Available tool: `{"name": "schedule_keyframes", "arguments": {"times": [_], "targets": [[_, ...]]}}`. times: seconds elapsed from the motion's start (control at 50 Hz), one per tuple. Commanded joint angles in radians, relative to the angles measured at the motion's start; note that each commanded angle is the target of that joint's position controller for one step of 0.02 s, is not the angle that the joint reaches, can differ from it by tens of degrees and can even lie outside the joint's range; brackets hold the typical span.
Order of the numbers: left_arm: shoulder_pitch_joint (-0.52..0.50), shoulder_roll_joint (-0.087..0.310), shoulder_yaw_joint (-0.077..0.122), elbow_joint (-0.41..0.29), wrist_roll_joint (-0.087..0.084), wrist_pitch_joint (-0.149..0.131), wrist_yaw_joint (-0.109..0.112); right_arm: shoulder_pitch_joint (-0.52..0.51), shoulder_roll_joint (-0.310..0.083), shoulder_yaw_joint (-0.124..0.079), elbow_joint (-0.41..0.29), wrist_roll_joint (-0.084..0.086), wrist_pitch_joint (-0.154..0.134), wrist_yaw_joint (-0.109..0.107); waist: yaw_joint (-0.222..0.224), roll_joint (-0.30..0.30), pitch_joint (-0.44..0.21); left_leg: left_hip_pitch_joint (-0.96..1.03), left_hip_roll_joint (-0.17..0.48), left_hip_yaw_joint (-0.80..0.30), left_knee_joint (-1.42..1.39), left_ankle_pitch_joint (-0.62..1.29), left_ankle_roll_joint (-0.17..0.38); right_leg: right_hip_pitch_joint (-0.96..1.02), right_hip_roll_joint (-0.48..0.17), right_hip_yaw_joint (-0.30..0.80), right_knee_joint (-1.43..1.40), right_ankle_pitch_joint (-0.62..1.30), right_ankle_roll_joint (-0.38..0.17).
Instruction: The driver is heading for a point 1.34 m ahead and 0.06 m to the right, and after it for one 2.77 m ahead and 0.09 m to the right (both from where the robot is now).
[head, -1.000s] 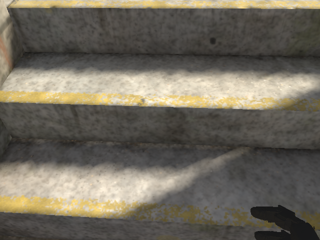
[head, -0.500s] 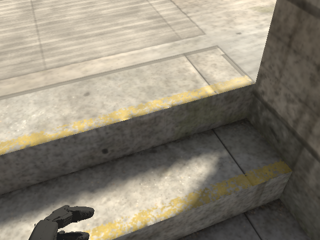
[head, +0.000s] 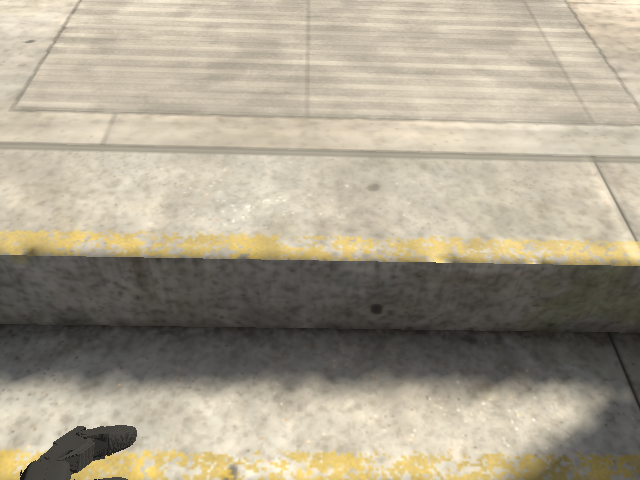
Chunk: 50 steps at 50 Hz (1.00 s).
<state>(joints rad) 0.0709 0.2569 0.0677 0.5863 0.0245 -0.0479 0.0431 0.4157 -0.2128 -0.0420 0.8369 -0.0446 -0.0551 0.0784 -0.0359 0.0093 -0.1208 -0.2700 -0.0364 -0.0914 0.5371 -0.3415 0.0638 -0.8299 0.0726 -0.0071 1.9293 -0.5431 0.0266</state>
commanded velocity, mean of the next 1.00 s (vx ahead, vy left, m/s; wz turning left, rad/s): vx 0.00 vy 0.00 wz -0.11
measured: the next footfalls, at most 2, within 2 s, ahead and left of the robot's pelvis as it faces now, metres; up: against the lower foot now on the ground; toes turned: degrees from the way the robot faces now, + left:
right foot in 0.36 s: +0.18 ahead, -0.15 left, +0.18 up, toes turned +21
left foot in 1.00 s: -0.01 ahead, +0.18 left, +0.00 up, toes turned -6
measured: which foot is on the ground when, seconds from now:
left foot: down 0.00-0.40, up 0.42-0.98, down 1.00-1.00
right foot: up 0.00-0.34, down 0.36-1.00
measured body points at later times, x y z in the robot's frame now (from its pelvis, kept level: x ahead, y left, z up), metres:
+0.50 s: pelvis +0.07 -0.07 +0.04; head +0.06 -0.07 +0.49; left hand +0.15 +0.18 -0.05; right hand +0.32 -0.29 -0.03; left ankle -0.07 +0.08 -0.59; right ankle +0.14 -0.16 -0.56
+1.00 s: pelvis +0.06 +0.04 +0.06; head +0.09 +0.05 +0.51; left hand +0.23 +0.23 -0.04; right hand +0.24 -0.20 -0.01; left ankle -0.01 +0.18 -0.69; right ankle +0.14 -0.16 -0.56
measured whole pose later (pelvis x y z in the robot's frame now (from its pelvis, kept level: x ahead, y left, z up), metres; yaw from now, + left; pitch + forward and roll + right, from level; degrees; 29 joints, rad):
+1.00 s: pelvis +0.06 +0.04 +0.06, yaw -9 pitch +6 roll -3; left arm 0.24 0.18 -0.07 0.55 -0.07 -0.02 0.05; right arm 0.12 -0.22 -0.01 0.61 -0.07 -0.05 0.11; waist 0.07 0.02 -0.06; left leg -0.13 0.06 -0.07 0.27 0.29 0.00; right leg -0.83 0.31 0.41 1.22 -0.50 0.08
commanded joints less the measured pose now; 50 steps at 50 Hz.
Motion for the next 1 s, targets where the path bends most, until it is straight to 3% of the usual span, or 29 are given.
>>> {"name": "schedule_keyframes", "arguments": {"times": [0.02,0.08,0.16,0.22,0.24,0.26,0.28,0.3,0.32,0.34,0.36,0.38,0.4,0.42,0.44,0.48,0.5,0.52,0.54,0.58,0.68,0.7,0.82,0.88,0.92,0.94,0.96,0.98,1.0], "targets": [[-0.157,0.037,-0.028,-0.165,-0.017,-0.039,0.018,-0.041,-0.112,-0.010,-0.092,-0.025,-0.009,-0.032,0.013,0.086,-0.022,0.218,0.286,-0.317,-0.084,0.871,0.247,-0.302,-0.011,0.072,0.081,-0.034,0.026],[-0.145,0.025,-0.052,-0.189,-0.012,-0.023,0.020,0.093,-0.132,-0.012,-0.047,-0.031,-0.033,-0.052,-0.030,0.148,-0.012,0.235,0.270,-0.375,-0.101,0.814,0.239,-0.430,0.016,0.055,0.266,-0.109,0.041],[-0.198,-0.009,-0.082,-0.259,-0.003,-0.001,0.018,0.109,-0.143,0.006,-0.061,-0.053,-0.037,-0.060,-0.019,0.059,-0.004,0.146,0.220,-0.457,-0.100,0.624,0.217,-0.511,-0.005,0.041,0.141,-0.083,0.041],[-0.180,-0.029,-0.088,-0.252,0.011,0.019,0.009,0.115,-0.162,0.013,-0.090,-0.050,-0.042,-0.070,-0.016,0.155,-0.012,0.083,0.195,-0.536,-0.126,0.449,0.206,-0.509,-0.014,0.039,0.136,-0.033,0.069],[-0.200,-0.004,-0.089,-0.266,-0.012,0.018,0.011,0.126,-0.208,0.003,-0.117,-0.044,-0.047,-0.069,-0.013,0.122,0.007,0.113,0.242,-0.593,-0.125,0.453,0.183,-0.569,-0.032,0.090,0.147,-0.122,0.060],[-0.227,-0.024,-0.107,-0.264,0.003,0.028,-0.019,0.001,-0.252,-0.006,-0.161,-0.004,-0.050,-0.057,0.039,0.058,0.009,0.084,0.225,-0.513,-0.204,0.346,0.168,-0.493,-0.064,-0.017,-0.196,-0.268,0.059],[-0.294,0.003,-0.099,-0.276,0.005,0.039,-0.042,-0.056,-0.293,-0.025,-0.200,0.014,-0.043,-0.051,0.020,0.115,0.028,-0.130,0.228,-0.515,-0.323,0.215,0.161,-0.298,-0.076,-0.059,-0.390,-0.392,0.012],[-0.219,-0.020,-0.096,-0.235,0.000,0.043,-0.061,-0.131,-0.302,-0.034,-0.214,0.005,-0.039,-0.045,0.063,0.193,0.041,-0.217,0.249,-0.479,-0.356,0.162,0.110,-0.160,-0.097,-0.036,-0.421,-0.277,-0.025],[-0.140,-0.049,-0.101,-0.192,0.013,0.047,-0.096,-0.196,-0.311,-0.036,-0.224,0.030,-0.037,-0.038,0.098,0.231,0.007,-0.287,0.265,-0.428,-0.419,0.249,0.143,0.033,-0.062,-0.122,-0.375,-0.214,-0.027],[-0.065,-0.038,-0.103,-0.151,0.000,0.041,-0.127,-0.250,-0.296,-0.039,-0.224,0.026,-0.038,-0.029,0.107,0.204,-0.027,-0.264,0.265,-0.389,-0.402,0.285,0.120,0.160,-0.046,-0.066,-0.468,-0.123,-0.032],[0.000,0.002,-0.088,-0.103,-0.005,0.022,-0.143,-0.269,-0.229,-0.021,-0.221,0.039,-0.034,-0.020,0.116,0.125,-0.076,-0.152,0.194,-0.315,-0.274,0.377,0.091,0.227,-0.005,0.007,-0.692,-0.109,-0.060],[0.088,-0.006,-0.084,-0.017,0.010,0.016,-0.160,-0.106,-0.122,-0.001,-0.146,0.035,-0.016,0.001,0.056,0.038,-0.146,-0.078,0.098,-0.239,-0.133,0.440,0.065,0.339,0.015,0.171,-0.819,0.082,-0.116],[0.153,0.005,-0.063,-0.044,0.019,0.050,-0.030,0.098,-0.199,-0.058,-0.093,0.102,0.030,-0.055,0.044,-0.004,-0.056,-0.175,0.083,-0.029,-0.021,0.817,0.009,0.448,-0.123,0.377,-0.909,0.027,-0.237],[0.108,0.138,-0.067,-0.060,-0.013,0.022,-0.097,-0.137,-0.122,-0.032,-0.197,0.036,0.033,-0.013,0.090,-0.330,-0.167,-0.238,-0.077,-0.205,0.241,0.172,-0.127,0.327,-0.183,0.991,-1.313,-0.104,-0.372],[0.133,0.126,-0.067,-0.074,-0.027,-0.020,-0.115,-0.252,-0.118,-0.044,-0.232,0.036,0.034,-0.015,0.138,-0.386,-0.007,-0.432,-0.107,-0.358,0.663,-0.086,-0.149,0.327,-0.230,1.134,-1.400,-0.177,-0.378],[0.169,0.166,-0.043,-0.027,-0.016,-0.042,-0.075,-0.338,-0.134,-0.018,-0.265,0.030,0.020,-0.078,0.130,-0.263,-0.021,-0.588,-0.139,-0.324,1.120,0.007,-0.126,0.305,-0.211,1.036,-1.351,-0.021,-0.380],[0.142,0.098,-0.053,-0.009,-0.038,-0.053,-0.064,-0.371,-0.124,0.008,-0.272,0.031,0.007,-0.094,0.111,-0.127,-0.027,-0.603,-0.085,-0.231,1.122,0.057,-0.112,0.296,-0.175,0.877,-1.228,0.121,-0.369],[0.094,0.059,-0.061,0.015,-0.030,-0.061,-0.058,-0.376,-0.109,0.027,-0.277,0.009,0.008,-0.101,0.056,-0.046,-0.034,-0.547,-0.041,-0.169,1.108,0.026,-0.106,0.206,-0.141,0.801,-1.201,0.158,-0.361],[0.064,0.035,-0.061,0.039,-0.025,-0.064,-0.044,-0.370,-0.097,0.034,-0.284,0.007,0.013,-0.110,0.033,-0.020,-0.022,-0.503,-0.024,-0.145,1.063,-0.018,-0.105,0.142,-0.110,0.750,-1.221,0.161,-0.336],[0.045,0.033,-0.057,0.050,-0.031,-0.070,-0.021,-0.339,-0.118,0.028,-0.262,-0.008,0.030,-0.112,0.044,-0.108,-0.055,-0.501,-0.025,-0.126,1.102,0.018,-0.132,0.178,-0.084,0.745,-1.311,0.178,-0.320],[0.153,-0.021,-0.080,0.037,-0.020,-0.069,-0.013,-0.399,-0.122,0.022,-0.275,-0.036,0.015,-0.096,0.086,-0.069,-0.075,-0.454,-0.009,-0.080,1.097,0.149,-0.125,0.225,-0.016,0.548,-1.191,0.396,-0.279],[0.178,-0.021,-0.085,0.034,-0.014,-0.065,-0.010,-0.416,-0.117,0.019,-0.295,-0.027,0.002,-0.095,0.090,-0.089,-0.049,-0.431,-0.016,-0.067,1.102,0.141,-0.114,0.210,-0.011,0.530,-1.184,0.449,-0.274],[0.297,-0.036,-0.103,-0.026,-0.042,-0.062,0.002,-0.449,-0.088,0.021,-0.357,-0.028,-0.022,-0.102,0.158,-0.141,-0.063,-0.474,-0.019,-0.138,0.959,0.047,-0.132,0.354,-0.070,0.709,-1.066,0.553,-0.308],[0.192,-0.021,-0.110,-0.080,-0.054,-0.055,0.006,-0.373,-0.037,0.032,-0.360,-0.039,-0.011,-0.076,0.107,-0.124,-0.054,-0.296,0.003,-0.106,0.592,0.089,-0.131,0.223,-0.023,0.725,-1.055,0.464,-0.272],[0.097,0.007,-0.105,-0.111,-0.068,-0.034,0.015,-0.280,0.035,0.055,-0.323,-0.058,0.004,-0.027,0.071,-0.096,-0.023,-0.095,0.027,-0.045,0.089,0.247,-0.106,0.121,0.055,0.667,-1.042,0.293,-0.201],[0.098,0.037,-0.097,-0.097,-0.081,-0.013,0.018,-0.224,0.062,0.060,-0.279,-0.045,0.011,0.012,0.057,-0.094,-0.002,0.012,0.041,0.002,-0.164,0.462,-0.097,0.103,0.099,0.634,-1.008,0.182,-0.166],[0.151,0.059,-0.089,-0.071,-0.097,0.015,0.018,-0.194,0.069,0.056,-0.243,-0.019,0.015,0.044,0.059,-0.004,0.044,0.069,0.042,0.078,-0.462,0.714,-0.079,0.180,0.156,0.537,-0.943,0.195,-0.124],[0.275,0.104,-0.081,-0.029,-0.120,0.054,0.016,-0.182,0.069,0.057,-0.193,-0.010,0.009,0.084,0.103,-0.015,0.064,0.228,0.104,0.094,-0.722,0.976,-0.055,0.168,0.213,0.495,-0.822,0.160,-0.055],[0.378,0.092,-0.090,-0.027,-0.114,0.081,0.005,-0.176,0.028,0.049,-0.140,-0.016,-0.005,0.104,0.167,0.039,0.082,0.397,0.204,0.079,-0.763,1.152,0.008,0.036,0.266,0.381,-0.638,0.051,0.041]]}}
